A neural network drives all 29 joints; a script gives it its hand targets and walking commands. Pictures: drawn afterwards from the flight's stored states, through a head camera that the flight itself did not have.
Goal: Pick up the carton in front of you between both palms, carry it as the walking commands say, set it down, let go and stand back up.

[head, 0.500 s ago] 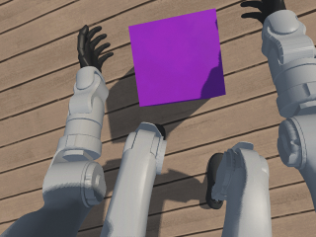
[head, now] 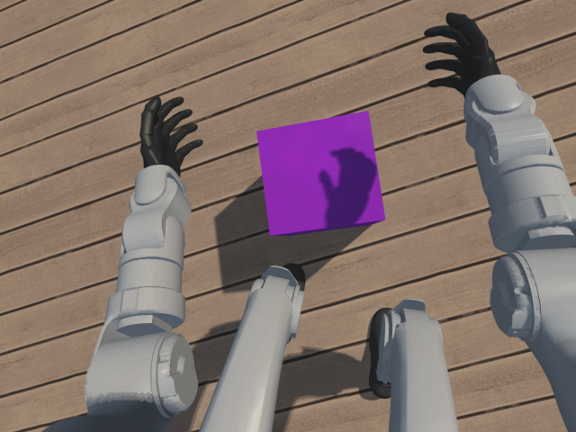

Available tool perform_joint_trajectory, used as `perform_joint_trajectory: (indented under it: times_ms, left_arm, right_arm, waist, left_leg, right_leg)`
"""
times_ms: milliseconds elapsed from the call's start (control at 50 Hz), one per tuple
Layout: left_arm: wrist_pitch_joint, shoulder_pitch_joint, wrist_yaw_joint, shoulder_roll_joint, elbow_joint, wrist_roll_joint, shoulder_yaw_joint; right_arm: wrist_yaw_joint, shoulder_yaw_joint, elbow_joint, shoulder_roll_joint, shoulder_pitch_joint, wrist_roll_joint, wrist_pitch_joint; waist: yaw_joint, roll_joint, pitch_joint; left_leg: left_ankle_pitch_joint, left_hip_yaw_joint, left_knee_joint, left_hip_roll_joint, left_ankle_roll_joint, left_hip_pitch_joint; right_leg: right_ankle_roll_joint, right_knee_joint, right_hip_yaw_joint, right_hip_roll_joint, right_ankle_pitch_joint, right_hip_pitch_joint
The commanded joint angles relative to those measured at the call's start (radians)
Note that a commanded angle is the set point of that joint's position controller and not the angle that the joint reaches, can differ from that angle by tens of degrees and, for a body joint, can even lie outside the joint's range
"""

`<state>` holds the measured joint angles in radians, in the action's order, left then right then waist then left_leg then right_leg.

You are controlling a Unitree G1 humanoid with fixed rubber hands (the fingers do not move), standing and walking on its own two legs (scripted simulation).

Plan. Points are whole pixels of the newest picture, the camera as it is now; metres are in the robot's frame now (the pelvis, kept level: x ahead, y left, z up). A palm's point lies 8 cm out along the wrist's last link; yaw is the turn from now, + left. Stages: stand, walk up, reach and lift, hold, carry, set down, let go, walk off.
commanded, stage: set down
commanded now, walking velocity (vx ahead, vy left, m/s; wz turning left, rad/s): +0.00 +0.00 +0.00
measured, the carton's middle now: (322, 183) +0.46 +0.08 -0.44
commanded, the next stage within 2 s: let go in 0.16 s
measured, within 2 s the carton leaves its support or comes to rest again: neither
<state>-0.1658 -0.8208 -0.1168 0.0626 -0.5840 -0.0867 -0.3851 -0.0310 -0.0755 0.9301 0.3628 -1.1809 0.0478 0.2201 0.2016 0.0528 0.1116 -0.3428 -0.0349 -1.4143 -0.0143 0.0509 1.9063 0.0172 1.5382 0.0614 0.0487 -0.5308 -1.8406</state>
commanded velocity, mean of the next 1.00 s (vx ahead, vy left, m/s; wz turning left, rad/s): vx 0.00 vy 0.00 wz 0.00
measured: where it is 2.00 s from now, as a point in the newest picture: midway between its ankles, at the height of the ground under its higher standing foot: (332, 342)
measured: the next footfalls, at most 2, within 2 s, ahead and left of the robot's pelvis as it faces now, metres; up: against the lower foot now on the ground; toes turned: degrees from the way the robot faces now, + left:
none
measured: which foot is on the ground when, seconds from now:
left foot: down 0.00-1.00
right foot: down 0.00-1.00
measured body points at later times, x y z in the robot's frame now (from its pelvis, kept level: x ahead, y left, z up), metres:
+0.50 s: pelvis +0.04 +0.02 +0.13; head +0.27 +0.01 +0.51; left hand +0.37 +0.26 +0.03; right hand +0.46 -0.14 +0.01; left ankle +0.12 +0.14 -0.53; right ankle +0.05 -0.12 -0.53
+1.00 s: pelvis +0.11 +0.01 +0.21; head +0.20 +0.00 +0.65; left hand +0.28 +0.24 +0.13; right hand +0.34 -0.21 +0.11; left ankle +0.12 +0.14 -0.53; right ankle +0.05 -0.12 -0.53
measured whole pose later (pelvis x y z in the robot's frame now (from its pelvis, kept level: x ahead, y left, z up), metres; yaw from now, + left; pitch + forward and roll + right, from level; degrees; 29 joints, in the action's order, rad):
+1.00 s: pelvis +0.11 +0.01 +0.21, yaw +0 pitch +9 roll +1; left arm -0.02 0.22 0.07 0.20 -0.38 -0.03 -0.01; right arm 0.02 -0.10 0.54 0.17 0.06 0.05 -0.01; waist 0.07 -0.01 -0.02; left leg -0.22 -0.05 -0.49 -0.02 0.01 0.42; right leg 0.01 0.51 0.06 0.00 -0.34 -0.32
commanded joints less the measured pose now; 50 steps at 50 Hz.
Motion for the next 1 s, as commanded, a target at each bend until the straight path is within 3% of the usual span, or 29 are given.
perform_joint_trajectory:
  times_ms: [0, 200, 280, 360, 440, 520, 600, 700, 840, 980]
  left_arm:
    - [0.022, -0.113, 0.010, 0.095, 0.102, 0.021, -0.019]
    - [0.046, -0.043, 0.044, 0.060, 0.082, 0.089, -0.033]
    - [0.058, 0.093, 0.086, 0.067, 0.111, 0.119, -0.007]
    - [0.071, 0.262, 0.144, 0.106, 0.162, 0.137, 0.052]
    - [0.081, 0.391, 0.193, 0.145, 0.211, 0.131, 0.124]
    - [0.101, 0.533, 0.223, 0.176, 0.212, 0.113, 0.192]
    - [0.126, 0.689, 0.227, 0.195, 0.223, 0.085, 0.265]
    - [0.154, 0.881, 0.206, 0.201, 0.283, 0.060, 0.340]
    - [0.163, 0.986, 0.189, 0.221, 0.337, 0.046, 0.361]
    - [0.157, 1.038, 0.183, 0.237, 0.272, 0.061, 0.337]
  right_arm:
    - [-0.008, -0.029, -0.095, 0.066, -0.251, 0.012, -0.021]
    - [-0.021, -0.081, -0.057, 0.030, -0.144, 0.057, -0.046]
    - [0.010, -0.114, -0.125, -0.031, 0.025, 0.089, -0.059]
    - [0.070, -0.136, -0.264, -0.120, 0.234, 0.105, -0.079]
    - [0.124, -0.124, -0.415, -0.169, 0.399, 0.097, -0.103]
    - [0.147, -0.112, -0.473, -0.179, 0.564, 0.080, -0.134]
    - [0.137, -0.095, -0.463, -0.174, 0.732, 0.052, -0.171]
    - [0.106, -0.075, -0.448, -0.146, 0.932, 0.018, -0.217]
    - [0.076, -0.072, -0.453, -0.126, 1.130, 0.017, -0.246]
    - [0.034, -0.030, -0.486, -0.112, 1.280, -0.006, -0.236]
  waist:
    - [0.045, 0.157, 0.959]
    - [0.027, 0.114, 0.895]
    - [0.017, 0.105, 0.965]
    - [0.003, 0.094, 0.950]
    - [-0.025, 0.055, 0.801]
    - [-0.046, 0.003, 0.594]
    - [-0.058, -0.048, 0.454]
    - [-0.067, -0.087, 0.347]
    - [-0.123, -0.060, 0.197]
    - [-0.174, -0.010, 0.102]
  left_leg:
    - [0.349, 0.182, 0.139, -0.057, 0.036, -0.633]
    - [0.380, 0.164, 0.313, -0.047, 0.033, -0.794]
    - [0.450, 0.162, 0.368, -0.050, 0.022, -0.926]
    - [0.487, 0.149, 0.435, -0.054, 0.004, -1.073]
    - [0.435, 0.117, 0.519, -0.047, -0.010, -1.227]
    - [0.332, 0.077, 0.607, -0.033, -0.016, -1.356]
    - [0.317, 0.040, 0.685, -0.020, -0.015, -1.502]
    - [0.453, 0.006, 0.756, -0.016, -0.010, -1.681]
    - [0.557, 0.002, 0.848, -0.024, -0.007, -1.829]
    - [0.579, 0.026, 0.929, -0.041, -0.011, -1.861]
  right_leg:
    - [-0.002, -0.241, -0.083, 0.049, 0.277, 0.574]
    - [-0.002, -0.429, -0.062, 0.045, 0.323, 0.683]
    - [0.006, -0.499, -0.065, 0.052, 0.411, 0.798]
    - [0.016, -0.590, -0.071, 0.058, 0.459, 0.893]
    - [0.020, -0.695, -0.078, 0.053, 0.358, 0.924]
    - [0.016, -0.791, -0.079, 0.045, 0.215, 0.948]
    - [0.006, -0.860, -0.076, 0.037, 0.186, 1.012]
    - [-0.010, -0.925, -0.075, 0.038, 0.260, 1.119]
    - [-0.013, -1.040, -0.068, 0.022, 0.367, 1.295]
    - [0.008, -1.132, -0.051, 0.000, 0.563, 1.524]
